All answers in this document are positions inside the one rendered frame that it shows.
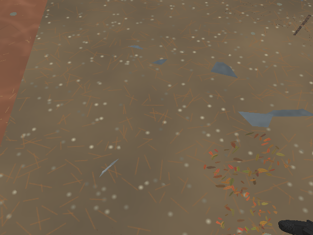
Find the robot right hand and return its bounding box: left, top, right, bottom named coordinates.
left=278, top=219, right=313, bottom=235

